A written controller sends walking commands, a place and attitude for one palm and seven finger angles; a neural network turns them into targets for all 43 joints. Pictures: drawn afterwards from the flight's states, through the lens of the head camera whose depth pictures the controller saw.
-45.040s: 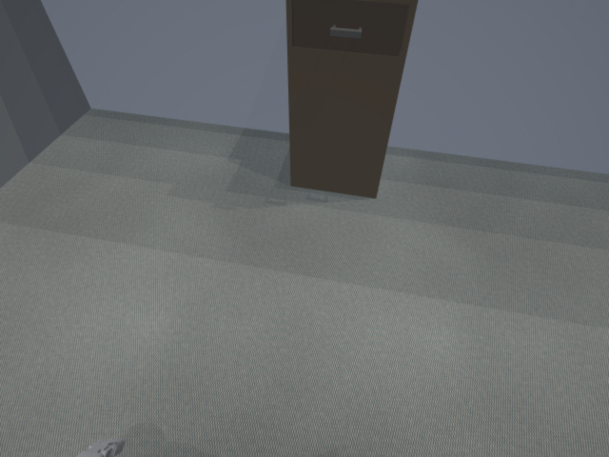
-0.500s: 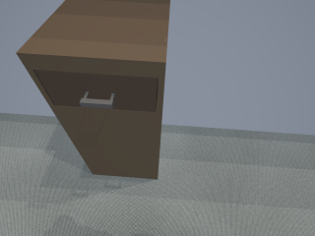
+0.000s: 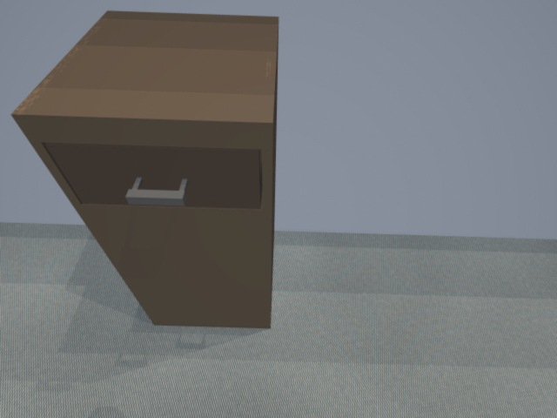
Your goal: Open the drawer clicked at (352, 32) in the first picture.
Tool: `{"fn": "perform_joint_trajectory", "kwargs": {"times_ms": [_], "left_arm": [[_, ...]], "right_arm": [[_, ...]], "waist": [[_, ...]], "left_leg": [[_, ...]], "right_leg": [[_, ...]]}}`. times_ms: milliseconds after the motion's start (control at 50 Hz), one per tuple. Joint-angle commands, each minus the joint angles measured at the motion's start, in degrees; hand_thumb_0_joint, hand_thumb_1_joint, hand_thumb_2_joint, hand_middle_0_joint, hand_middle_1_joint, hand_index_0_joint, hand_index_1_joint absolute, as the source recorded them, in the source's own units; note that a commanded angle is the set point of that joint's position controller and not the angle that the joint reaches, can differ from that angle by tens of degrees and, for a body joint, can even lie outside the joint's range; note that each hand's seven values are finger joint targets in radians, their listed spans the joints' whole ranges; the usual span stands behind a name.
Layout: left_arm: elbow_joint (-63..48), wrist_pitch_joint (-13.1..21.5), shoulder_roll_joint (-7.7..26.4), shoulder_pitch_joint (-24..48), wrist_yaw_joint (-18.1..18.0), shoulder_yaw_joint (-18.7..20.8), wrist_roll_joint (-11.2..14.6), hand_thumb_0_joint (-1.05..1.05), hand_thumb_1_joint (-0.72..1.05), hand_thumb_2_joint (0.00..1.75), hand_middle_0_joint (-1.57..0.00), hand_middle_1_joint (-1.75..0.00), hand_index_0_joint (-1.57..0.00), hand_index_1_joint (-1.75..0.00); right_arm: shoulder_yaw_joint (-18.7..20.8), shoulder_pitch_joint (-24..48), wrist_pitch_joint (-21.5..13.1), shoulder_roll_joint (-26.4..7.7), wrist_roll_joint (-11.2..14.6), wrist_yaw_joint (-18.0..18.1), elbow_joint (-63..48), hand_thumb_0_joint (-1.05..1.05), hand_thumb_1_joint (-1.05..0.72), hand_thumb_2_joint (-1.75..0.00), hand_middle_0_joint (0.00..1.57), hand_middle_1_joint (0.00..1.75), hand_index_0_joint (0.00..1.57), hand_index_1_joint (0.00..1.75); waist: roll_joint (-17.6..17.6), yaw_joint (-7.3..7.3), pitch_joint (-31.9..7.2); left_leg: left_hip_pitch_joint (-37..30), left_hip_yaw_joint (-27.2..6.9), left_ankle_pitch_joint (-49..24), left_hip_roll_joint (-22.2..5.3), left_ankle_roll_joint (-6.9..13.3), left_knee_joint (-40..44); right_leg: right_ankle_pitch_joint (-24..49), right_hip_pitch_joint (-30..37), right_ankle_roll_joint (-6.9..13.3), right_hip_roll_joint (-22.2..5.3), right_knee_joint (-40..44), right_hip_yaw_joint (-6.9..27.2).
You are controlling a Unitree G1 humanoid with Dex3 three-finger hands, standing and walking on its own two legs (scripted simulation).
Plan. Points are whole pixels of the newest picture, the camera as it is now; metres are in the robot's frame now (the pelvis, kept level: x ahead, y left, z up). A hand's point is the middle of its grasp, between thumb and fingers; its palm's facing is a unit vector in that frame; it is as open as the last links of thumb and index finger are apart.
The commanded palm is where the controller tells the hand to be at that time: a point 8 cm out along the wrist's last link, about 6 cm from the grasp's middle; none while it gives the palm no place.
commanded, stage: come to a stop and stand still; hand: left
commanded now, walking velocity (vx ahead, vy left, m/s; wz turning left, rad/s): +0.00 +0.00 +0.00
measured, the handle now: (159, 190) +0.50 +0.25 +0.00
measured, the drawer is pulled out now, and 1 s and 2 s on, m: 0.00 0.00 0.00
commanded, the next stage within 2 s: look again from close up in 0.42 s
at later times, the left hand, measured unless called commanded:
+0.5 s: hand out of the picture -0.01 +0.18 -0.18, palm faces +0.02 -0.99 -0.16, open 7.3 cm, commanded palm none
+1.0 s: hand out of the picture -0.05 +0.18 -0.17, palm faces +0.02 -0.99 -0.14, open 7.3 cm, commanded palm none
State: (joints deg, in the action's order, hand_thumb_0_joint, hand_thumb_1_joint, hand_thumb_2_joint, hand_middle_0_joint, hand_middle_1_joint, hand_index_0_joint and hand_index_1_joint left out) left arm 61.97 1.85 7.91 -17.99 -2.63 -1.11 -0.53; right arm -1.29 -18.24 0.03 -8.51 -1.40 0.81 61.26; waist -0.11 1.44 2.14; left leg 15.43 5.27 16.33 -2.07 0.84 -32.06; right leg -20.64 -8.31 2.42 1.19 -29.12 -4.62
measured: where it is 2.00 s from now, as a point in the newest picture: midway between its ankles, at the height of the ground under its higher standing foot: outside the picture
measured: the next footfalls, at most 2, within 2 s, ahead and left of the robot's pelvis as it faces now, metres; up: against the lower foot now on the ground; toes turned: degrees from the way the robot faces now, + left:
none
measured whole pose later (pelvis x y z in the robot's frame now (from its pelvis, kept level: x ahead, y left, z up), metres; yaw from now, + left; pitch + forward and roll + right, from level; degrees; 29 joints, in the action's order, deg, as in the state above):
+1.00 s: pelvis -0.02 +0.02 +0.01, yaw -1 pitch -1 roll +0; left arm 63.3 0.8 7.7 -20.2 -2.3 -0.8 -0.7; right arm -1.5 -16.7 -0.3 -7.3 -1.0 1.3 65.2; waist -1.8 -0.4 1.4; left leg 12.7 6.9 11.7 0.3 3.0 -25.2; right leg -16.9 -7.2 0.2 -0.9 -25.1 -3.3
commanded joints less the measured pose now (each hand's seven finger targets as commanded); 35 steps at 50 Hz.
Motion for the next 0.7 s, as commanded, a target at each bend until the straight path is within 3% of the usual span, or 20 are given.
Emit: {"fn": "perform_joint_trajectory", "kwargs": {"times_ms": [0,60,120,200,680], "left_arm": [[-2.39,0.45,6.42,-4.54,-0.38,1.16,0.12,0.00,0.90,0.90,-0.20,-0.30,-0.20,-0.30],[-2.68,-0.12,5.92,-4.50,-0.30,1.05,-0.02,0.00,0.90,0.90,-0.20,-0.30,-0.20,-0.30],[-2.84,-0.36,5.77,-4.95,-0.22,1.23,-0.05,0.00,0.90,0.90,-0.20,-0.30,-0.20,-0.30],[-2.83,-0.73,5.54,-4.92,-0.14,1.18,-0.11,0.00,0.90,0.90,-0.20,-0.30,-0.20,-0.30],[-0.74,-0.71,5.18,-5.93,0.18,0.84,-0.19,0.00,0.90,0.90,-0.20,-0.30,-0.20,-0.30]], "right_arm": [[0.98,-1.88,-1.39,-5.36,0.46,0.83,-2.03,0.00,-0.90,-0.90,0.20,0.30,0.20,0.30],[1.09,-1.68,-1.01,-5.35,0.46,0.89,-1.35,0.00,-0.90,-0.90,0.20,0.30,0.20,0.30],[1.22,-1.04,-1.05,-5.39,0.50,1.00,-1.11,0.00,-0.90,-0.90,0.20,0.30,0.20,0.30],[1.25,-0.30,-0.90,-5.58,0.51,0.93,-0.74,0.00,-0.90,-0.90,0.20,0.30,0.20,0.30],[1.05,0.61,-1.26,-5.99,0.72,0.71,1.12,0.00,-0.90,-0.90,0.20,0.30,0.20,0.30]], "waist": [[0.00,-1.04,-2.34],[-0.56,-0.97,0.96],[-0.40,-1.16,0.12],[0.23,-1.36,1.81],[-0.32,-1.77,2.41]], "left_leg": [[-3.49,-4.95,-17.51,-4.15,1.86,2.21],[-2.50,-5.15,-14.59,-4.11,1.83,3.39],[-2.97,-5.32,-14.33,-4.33,1.96,4.08],[-2.59,-5.80,-11.97,-4.50,2.14,5.88],[-4.09,-6.76,-7.62,-4.79,2.26,11.92]], "right_leg": [[25.17,-0.97,1.46,-7.49,3.31,7.04],[20.35,-3.21,1.17,-6.87,3.89,7.13],[18.24,-3.01,0.94,-6.85,4.19,7.22],[13.39,-4.03,0.56,-6.58,5.20,6.82],[9.06,-3.96,-0.38,-7.13,9.14,6.97]]}}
